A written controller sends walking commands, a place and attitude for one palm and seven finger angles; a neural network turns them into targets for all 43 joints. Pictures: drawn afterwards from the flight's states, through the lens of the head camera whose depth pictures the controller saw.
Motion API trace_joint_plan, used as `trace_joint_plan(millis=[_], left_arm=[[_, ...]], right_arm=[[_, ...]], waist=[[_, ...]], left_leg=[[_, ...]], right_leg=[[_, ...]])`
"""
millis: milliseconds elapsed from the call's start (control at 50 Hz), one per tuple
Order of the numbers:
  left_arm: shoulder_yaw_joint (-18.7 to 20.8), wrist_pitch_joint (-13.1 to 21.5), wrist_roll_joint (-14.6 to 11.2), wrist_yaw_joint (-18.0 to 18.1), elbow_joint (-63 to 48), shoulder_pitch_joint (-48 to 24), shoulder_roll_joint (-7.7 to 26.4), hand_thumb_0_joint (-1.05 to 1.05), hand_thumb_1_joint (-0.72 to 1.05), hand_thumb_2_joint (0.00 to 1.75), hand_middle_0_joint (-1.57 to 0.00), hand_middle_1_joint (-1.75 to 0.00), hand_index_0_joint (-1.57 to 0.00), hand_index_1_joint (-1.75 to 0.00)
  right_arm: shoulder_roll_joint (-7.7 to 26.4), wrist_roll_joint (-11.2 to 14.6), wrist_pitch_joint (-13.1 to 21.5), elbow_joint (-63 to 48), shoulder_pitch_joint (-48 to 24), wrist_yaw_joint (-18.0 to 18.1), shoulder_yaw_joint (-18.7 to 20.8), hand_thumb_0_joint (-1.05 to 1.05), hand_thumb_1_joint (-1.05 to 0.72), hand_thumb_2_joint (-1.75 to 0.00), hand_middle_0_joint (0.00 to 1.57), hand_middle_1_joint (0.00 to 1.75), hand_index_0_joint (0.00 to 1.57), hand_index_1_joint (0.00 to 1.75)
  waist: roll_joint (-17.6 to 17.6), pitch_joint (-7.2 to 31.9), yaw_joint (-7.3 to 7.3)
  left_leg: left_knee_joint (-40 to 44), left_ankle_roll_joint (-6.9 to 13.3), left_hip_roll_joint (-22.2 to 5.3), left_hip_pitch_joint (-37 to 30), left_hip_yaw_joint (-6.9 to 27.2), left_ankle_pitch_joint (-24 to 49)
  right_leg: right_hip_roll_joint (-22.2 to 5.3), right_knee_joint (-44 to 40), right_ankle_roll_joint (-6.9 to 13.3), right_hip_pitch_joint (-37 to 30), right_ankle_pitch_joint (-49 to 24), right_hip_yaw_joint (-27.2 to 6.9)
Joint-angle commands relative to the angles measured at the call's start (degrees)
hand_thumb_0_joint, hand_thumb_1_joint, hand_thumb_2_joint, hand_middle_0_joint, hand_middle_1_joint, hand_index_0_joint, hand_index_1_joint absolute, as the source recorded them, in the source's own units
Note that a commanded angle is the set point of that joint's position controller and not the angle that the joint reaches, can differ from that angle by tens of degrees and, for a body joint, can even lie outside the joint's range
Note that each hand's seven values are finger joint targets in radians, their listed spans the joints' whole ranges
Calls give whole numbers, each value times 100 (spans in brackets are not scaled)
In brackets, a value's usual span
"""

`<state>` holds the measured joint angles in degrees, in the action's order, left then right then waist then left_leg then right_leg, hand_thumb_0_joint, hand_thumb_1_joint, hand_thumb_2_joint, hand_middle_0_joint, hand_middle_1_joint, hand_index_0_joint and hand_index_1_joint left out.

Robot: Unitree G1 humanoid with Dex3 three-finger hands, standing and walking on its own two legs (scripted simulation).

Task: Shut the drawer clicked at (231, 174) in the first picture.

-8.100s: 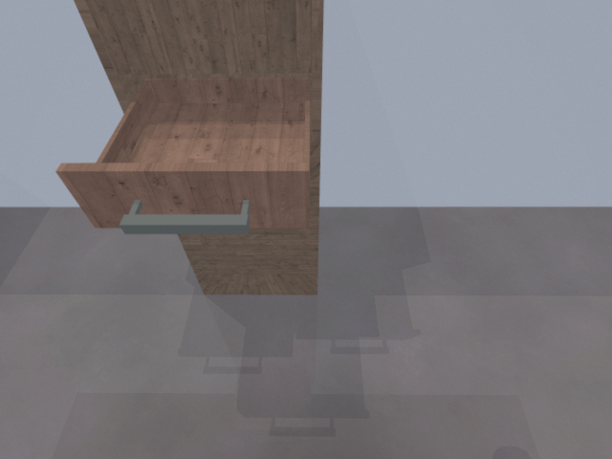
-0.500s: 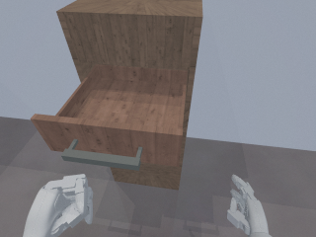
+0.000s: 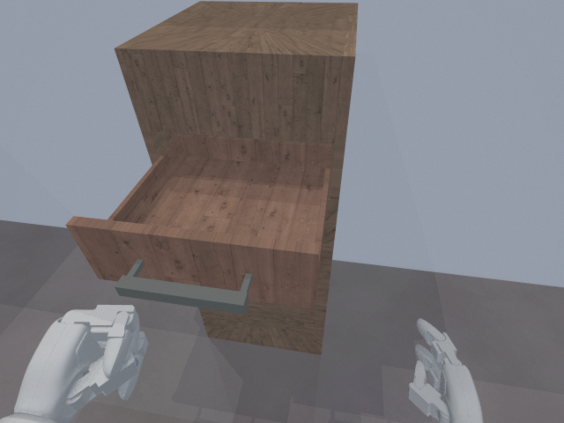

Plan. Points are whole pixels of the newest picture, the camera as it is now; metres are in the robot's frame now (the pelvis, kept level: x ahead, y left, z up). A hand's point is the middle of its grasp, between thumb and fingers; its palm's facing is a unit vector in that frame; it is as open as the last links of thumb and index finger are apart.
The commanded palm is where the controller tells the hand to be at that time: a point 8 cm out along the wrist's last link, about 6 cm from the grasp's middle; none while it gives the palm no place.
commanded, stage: raise the hand and make a fist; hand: left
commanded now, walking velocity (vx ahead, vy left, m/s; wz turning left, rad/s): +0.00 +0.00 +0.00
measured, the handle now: (186, 283) +0.30 +0.19 +0.06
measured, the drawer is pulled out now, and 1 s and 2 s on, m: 0.29 0.29 0.29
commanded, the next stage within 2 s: bring the fist close to the handle in 0.14 s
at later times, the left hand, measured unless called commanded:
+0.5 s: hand (153, 359) +0.15 +0.16 +0.13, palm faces +0.01 -0.99 -0.10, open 3.3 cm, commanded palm +0.10 +0.21 +0.13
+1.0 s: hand (178, 349) +0.18 +0.16 +0.09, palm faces -0.01 -1.00 -0.06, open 3.3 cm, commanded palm +0.15 +0.21 +0.08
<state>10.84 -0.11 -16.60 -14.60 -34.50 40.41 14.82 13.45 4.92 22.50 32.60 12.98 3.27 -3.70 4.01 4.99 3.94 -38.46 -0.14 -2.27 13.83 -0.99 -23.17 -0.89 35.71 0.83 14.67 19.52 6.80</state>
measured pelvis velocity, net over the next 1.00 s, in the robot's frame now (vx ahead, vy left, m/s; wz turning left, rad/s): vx -0.01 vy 0.00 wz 0.00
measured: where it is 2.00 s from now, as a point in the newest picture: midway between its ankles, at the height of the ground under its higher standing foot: outside the picture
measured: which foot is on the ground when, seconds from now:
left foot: down 0.00-1.00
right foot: down 0.00-1.00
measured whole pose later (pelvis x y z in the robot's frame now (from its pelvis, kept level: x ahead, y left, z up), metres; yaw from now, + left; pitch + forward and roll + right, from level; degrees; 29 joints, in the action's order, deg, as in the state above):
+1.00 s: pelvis -0.01 +0.00 -0.01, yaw +0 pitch +3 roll -1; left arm 5.0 11.2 -12.6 -11.8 -15.6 29.3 10.2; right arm 13.7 2.0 20.9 35.1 13.9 2.8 -1.4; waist 3.4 3.3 1.0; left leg -42.8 -0.1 -1.5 22.2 -1.0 -23.8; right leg -1.9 41.4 0.9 23.6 20.9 6.6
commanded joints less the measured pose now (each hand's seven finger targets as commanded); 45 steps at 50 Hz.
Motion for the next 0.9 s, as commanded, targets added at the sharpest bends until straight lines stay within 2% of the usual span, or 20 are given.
trace_joint_plan(millis=[0,20,60,100,140,180,240,280,320,400,420,480,500,560,620,700,720,820,840,880], left_arm=[[597,548,-139,61,-1259,-361,694,0,90,90,-140,-160,-140,-160],[526,565,-162,39,-1115,-284,604,0,90,90,-140,-160,-140,-160],[625,571,-199,0,-957,-452,704,0,90,90,-140,-160,-140,-160],[586,570,-179,-20,-1019,-560,703,0,90,90,-140,-160,-140,-160],[481,543,-189,-44,-1000,-417,594,0,90,90,-140,-160,-140,-160],[607,494,-183,-39,-962,-343,682,0,90,90,-140,-160,-140,-160],[575,449,-167,-22,-733,-438,623,0,90,90,-140,-160,-140,-160],[622,448,-171,-3,-560,-547,627,0,90,90,-140,-160,-140,-160],[354,508,-142,-2,-547,-581,407,0,90,90,-140,-160,-140,-160],[356,691,-19,69,-477,-879,528,0,90,90,-140,-160,-140,-160],[228,749,8,67,-459,-796,402,0,90,90,-140,-160,-140,-160],[234,925,71,124,-455,-896,463,0,90,90,-140,-160,-140,-160],[157,963,111,131,-427,-880,403,0,90,90,-140,-160,-140,-160],[88,1024,118,137,-115,-915,309,0,90,90,-140,-160,-140,-160],[-102,1078,170,161,3,-924,162,0,90,90,-140,-160,-140,-160],[-156,1167,241,230,118,-1099,144,0,90,90,-140,-160,-140,-160],[-45,1193,249,254,220,-1088,233,0,90,90,-140,-160,-140,-160],[-60,1362,262,280,455,-1204,176,0,90,90,-140,-160,-140,-160],[-199,1407,257,262,406,-1222,64,0,90,90,-140,-160,-140,-160],[-154,1438,278,271,659,-1331,121,0,90,90,-140,-160,-140,-160]], right_arm=[[509,2,458,-988,-911,40,201,0,-90,-90,20,30,20,30],[516,0,483,-961,-886,39,202,0,-90,-90,20,30,20,30],[547,11,514,-930,-877,70,220,0,-90,-90,20,30,20,30],[561,10,564,-924,-901,71,204,0,-90,-90,20,30,20,30],[562,7,601,-930,-889,56,215,0,-90,-90,20,30,20,30],[553,8,629,-915,-968,38,219,0,-90,-90,20,30,20,30],[551,2,606,-852,-904,72,242,0,-90,-90,20,30,20,30],[566,-4,585,-803,-947,85,249,0,-90,-90,20,30,20,30],[562,-24,576,-820,-851,80,257,0,-90,-90,20,30,20,30],[584,-77,557,-756,-770,86,295,0,-90,-90,20,30,20,30],[579,-103,570,-768,-773,71,295,0,-90,-90,20,30,20,30],[591,-130,574,-745,-760,41,325,0,-90,-90,20,30,20,30],[580,-140,572,-761,-719,27,324,0,-90,-90,20,30,20,30],[586,-156,522,-725,-688,29,352,0,-90,-90,20,30,20,30],[584,-172,482,-744,-679,13,370,0,-90,-90,20,30,20,30],[583,-213,407,-745,-640,7,387,0,-90,-90,20,30,20,30],[595,-215,377,-717,-611,8,412,0,-90,-90,20,30,20,30],[605,-250,262,-688,-557,0,442,0,-90,-90,20,30,20,30],[609,-264,253,-715,-532,-13,435,0,-90,-90,20,30,20,30],[633,-281,196,-670,-539,-10,451,0,-90,-90,20,30,20,30]], waist=[[-34,-178,13],[-71,-224,-5],[-252,-205,-17],[-52,-252,-12],[-194,-178,-1],[-97,-115,49],[-483,-306,9],[-364,-330,2],[-369,-348,-45],[-427,-213,-88],[-307,-191,-86],[-290,3,-94],[-204,8,-91],[-430,-45,-127],[-372,-77,-149],[-404,44,-175],[-502,88,-174],[-335,195,-214],[-356,297,-246],[-519,215,-289]], left_leg=[[678,110,178,170,179,1187],[672,107,180,188,174,1179],[656,117,179,218,177,1094],[708,113,183,192,183,1053],[715,122,183,156,181,1166],[693,113,191,171,172,1212],[698,124,181,259,163,1166],[653,122,195,295,149,1046],[648,129,204,293,126,1061],[571,141,219,369,125,1018],[562,144,225,353,129,1065],[499,144,240,377,124,1162],[519,135,237,403,117,1159],[456,133,243,548,120,1145],[446,135,240,588,122,1140],[393,139,255,675,116,1140],[369,138,247,711,125,1170],[281,123,247,757,98,1274],[249,130,254,730,102,1378],[203,129,250,874,118,1304]], right_leg=[[115,-719,8,52,-872,-275],[108,-721,1,49,-899,-282],[100,-790,-22,69,-765,-368],[89,-821,-3,57,-681,-361],[89,-762,-12,-1,-897,-321],[92,-751,-3,-71,-982,-349],[100,-786,-41,57,-869,-372],[88,-854,-41,128,-638,-448],[74,-793,-56,176,-667,-401],[45,-793,-65,232,-499,-476],[37,-729,-53,209,-591,-454],[32,-604,-43,160,-798,-417],[25,-555,-36,177,-793,-379],[19,-514,-55,253,-819,-391],[16,-439,-44,311,-840,-348],[-17,-383,-52,318,-793,-376],[-7,-347,-51,313,-833,-369],[-17,-227,-39,356,-983,-355],[-23,-170,-46,350,-1153,-331],[-12,-155,-57,425,-1075,-338]])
